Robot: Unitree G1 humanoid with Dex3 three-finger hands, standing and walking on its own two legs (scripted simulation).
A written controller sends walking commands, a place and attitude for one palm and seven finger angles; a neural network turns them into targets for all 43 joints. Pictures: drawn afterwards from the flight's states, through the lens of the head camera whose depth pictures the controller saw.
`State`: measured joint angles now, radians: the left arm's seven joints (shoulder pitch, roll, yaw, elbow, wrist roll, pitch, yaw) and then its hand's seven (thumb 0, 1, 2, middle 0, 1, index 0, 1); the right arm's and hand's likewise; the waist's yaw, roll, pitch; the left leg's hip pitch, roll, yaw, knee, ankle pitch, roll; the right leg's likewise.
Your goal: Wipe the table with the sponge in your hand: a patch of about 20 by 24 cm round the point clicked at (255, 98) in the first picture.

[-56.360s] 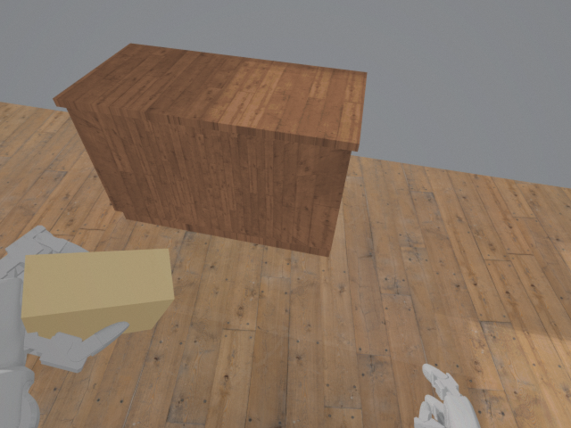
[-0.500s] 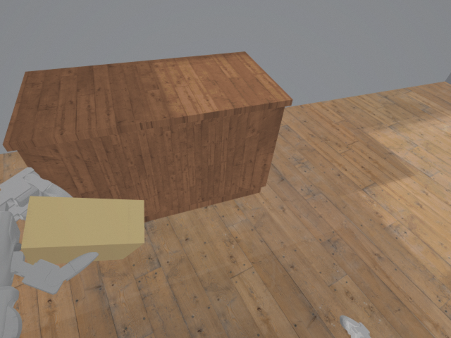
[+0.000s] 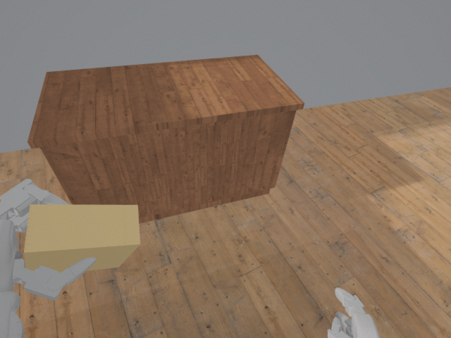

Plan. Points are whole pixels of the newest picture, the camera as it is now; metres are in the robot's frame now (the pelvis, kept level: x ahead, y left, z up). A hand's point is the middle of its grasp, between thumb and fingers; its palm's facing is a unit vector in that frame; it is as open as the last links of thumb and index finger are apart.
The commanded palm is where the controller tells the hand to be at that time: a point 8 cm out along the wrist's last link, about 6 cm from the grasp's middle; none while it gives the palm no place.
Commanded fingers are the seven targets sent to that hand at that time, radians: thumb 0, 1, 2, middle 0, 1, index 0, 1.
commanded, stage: stop stepping back and stand still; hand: left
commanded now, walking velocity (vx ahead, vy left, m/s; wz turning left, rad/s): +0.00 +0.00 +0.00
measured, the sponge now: (98, 240) +0.22 +0.20 +0.12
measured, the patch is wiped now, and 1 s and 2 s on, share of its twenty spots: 1.00 1.00 1.00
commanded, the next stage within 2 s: stand and wait in 0.06 s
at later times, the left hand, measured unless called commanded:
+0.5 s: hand (59, 211) +0.24 +0.26 +0.15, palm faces +0.39 -0.87 -0.32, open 9.9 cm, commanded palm +0.20 +0.30 +0.18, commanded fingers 0.00 0.10 1.30 -1.20 -1.60 -1.20 -1.60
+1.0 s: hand (62, 214) +0.24 +0.26 +0.15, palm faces +0.39 -0.86 -0.32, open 9.9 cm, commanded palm +0.20 +0.29 +0.18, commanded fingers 0.00 0.10 1.30 -1.20 -1.60 -1.20 -1.60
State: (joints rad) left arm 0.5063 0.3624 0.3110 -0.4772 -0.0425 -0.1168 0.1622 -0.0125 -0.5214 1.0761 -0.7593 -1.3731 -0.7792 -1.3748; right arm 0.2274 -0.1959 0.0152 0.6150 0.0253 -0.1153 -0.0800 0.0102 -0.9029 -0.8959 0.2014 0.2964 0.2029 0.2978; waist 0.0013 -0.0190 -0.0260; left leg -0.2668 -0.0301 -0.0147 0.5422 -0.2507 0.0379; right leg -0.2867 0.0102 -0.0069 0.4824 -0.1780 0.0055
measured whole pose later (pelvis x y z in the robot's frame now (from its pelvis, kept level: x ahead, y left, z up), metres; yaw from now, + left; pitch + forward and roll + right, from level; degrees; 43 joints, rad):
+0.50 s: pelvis +0.04 +0.02 +0.01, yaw +0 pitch +0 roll -1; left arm 0.49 0.35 0.30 -0.46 -0.06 -0.12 0.15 -0.01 -0.52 1.08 -0.76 -1.38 -0.78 -1.38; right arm 0.19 -0.19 0.02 0.61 0.02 -0.09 -0.06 0.01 -0.90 -0.90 0.20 0.30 0.20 0.30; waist 0.01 -0.02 -0.02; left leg -0.21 -0.04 -0.01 0.49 -0.28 0.06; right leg -0.22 0.00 0.01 0.42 -0.19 0.03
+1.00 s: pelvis +0.04 +0.01 +0.01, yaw +0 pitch +0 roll -2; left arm 0.49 0.34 0.28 -0.42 -0.06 -0.11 0.15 -0.01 -0.52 1.07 -0.76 -1.38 -0.78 -1.38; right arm 0.20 -0.20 0.02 0.61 0.02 -0.06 -0.07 0.01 -0.90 -0.90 0.20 0.30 0.20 0.30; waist 0.01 0.00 -0.05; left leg -0.20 -0.04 -0.01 0.47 -0.27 0.05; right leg -0.21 0.01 0.00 0.39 -0.18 0.02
